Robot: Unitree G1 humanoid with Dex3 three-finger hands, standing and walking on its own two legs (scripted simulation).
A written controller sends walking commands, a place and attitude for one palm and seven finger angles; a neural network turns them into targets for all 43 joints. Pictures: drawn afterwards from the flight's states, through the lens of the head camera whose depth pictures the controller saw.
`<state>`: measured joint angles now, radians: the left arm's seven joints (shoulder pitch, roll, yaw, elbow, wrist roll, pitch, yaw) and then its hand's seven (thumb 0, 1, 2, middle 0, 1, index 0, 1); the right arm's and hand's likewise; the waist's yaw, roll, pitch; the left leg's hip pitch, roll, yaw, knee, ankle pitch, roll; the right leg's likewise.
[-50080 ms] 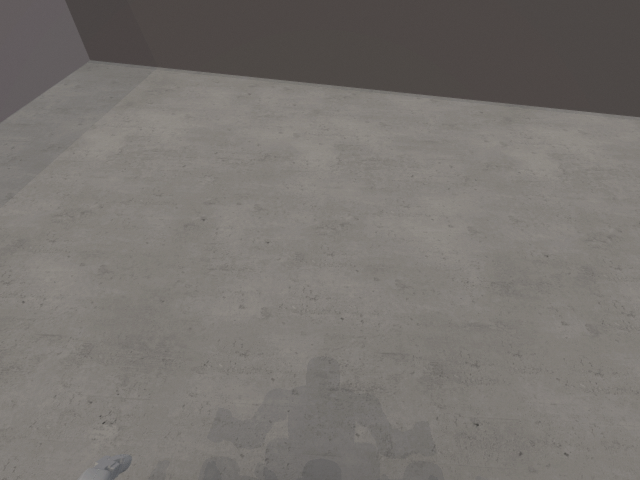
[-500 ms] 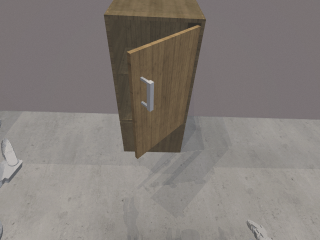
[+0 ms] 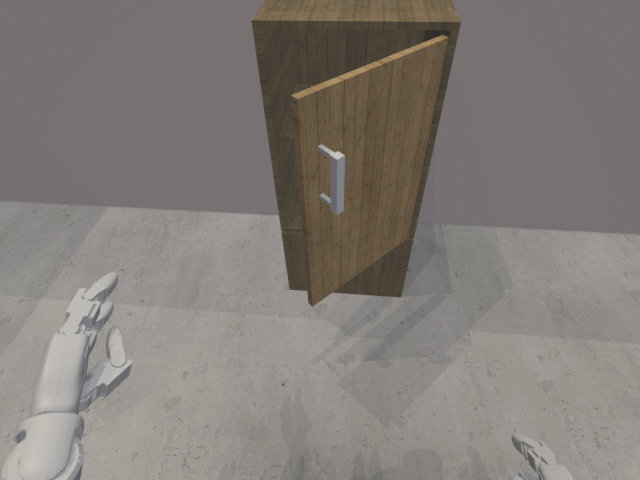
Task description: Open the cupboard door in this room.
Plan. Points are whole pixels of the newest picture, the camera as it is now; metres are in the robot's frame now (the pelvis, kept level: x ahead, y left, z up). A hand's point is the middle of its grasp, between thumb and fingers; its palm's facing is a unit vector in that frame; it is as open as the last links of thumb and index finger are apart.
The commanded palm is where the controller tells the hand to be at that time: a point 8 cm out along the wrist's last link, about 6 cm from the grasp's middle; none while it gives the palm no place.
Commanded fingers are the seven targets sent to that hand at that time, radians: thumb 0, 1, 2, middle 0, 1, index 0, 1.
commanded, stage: let the arm hang, fingers relaxed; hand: left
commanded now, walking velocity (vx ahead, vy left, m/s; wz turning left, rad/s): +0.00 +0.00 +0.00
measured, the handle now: (330, 180) +0.64 +0.03 +0.02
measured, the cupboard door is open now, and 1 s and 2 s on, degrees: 46 46 46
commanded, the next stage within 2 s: look to check the result in 1.02 s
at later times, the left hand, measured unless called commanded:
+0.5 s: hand out of the picture -0.05 +0.24 -0.16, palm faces +0.03 -0.97 -0.25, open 7.3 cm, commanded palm none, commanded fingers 0.00 0.90 0.90 -0.20 -0.30 -0.20 -0.30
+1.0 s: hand out of the picture -0.01 +0.20 -0.16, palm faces +0.00 -0.99 -0.17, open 7.3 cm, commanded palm none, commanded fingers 0.00 0.90 0.90 -0.20 -0.30 -0.20 -0.30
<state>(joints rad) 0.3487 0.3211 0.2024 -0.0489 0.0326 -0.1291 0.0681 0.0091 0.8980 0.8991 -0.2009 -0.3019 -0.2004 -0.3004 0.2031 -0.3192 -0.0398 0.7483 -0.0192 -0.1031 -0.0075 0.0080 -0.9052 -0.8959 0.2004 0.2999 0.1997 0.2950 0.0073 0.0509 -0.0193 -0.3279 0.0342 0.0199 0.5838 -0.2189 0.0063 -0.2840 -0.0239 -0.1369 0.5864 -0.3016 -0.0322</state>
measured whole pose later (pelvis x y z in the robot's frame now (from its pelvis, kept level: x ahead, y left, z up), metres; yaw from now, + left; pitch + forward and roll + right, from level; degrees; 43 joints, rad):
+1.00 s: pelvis -0.01 +0.04 +0.01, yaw -2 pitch -2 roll +0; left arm 0.28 0.12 0.01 1.15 0.02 0.00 0.03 0.01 0.92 0.90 -0.20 -0.30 -0.20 -0.30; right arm 0.31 -0.12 0.00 1.15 -0.03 0.01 -0.02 0.00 -0.91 -0.90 0.20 0.30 0.20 0.29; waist -0.01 0.01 0.03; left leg -0.20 -0.02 0.07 0.41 -0.17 0.04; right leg -0.18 -0.06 -0.08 0.43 -0.21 0.02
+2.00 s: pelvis +0.01 +0.03 +0.01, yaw -6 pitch -1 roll +0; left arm 0.27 0.14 0.06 1.10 0.03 0.04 0.01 0.01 0.91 0.90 -0.20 -0.30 -0.20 -0.30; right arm 0.25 -0.14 -0.04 1.10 -0.03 0.03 -0.04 0.00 -0.91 -0.90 0.20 0.30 0.20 0.29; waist 0.01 0.00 0.08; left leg -0.24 0.02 0.13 0.49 -0.25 0.03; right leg -0.25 -0.03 -0.02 0.51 -0.25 0.01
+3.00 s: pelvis +0.04 +0.04 +0.01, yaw -40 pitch +1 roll -1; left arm 0.13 0.26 0.09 0.90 0.03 0.07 -0.04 0.01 0.91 0.90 -0.19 -0.30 -0.19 -0.30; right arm 0.28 -0.22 -0.04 0.93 -0.04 0.02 -0.03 0.00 -0.90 -0.90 0.20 0.30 0.20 0.30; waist -0.02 0.01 0.12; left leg -0.20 0.12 0.20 0.54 -0.34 -0.01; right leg -0.38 -0.03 -0.06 0.76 -0.40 0.03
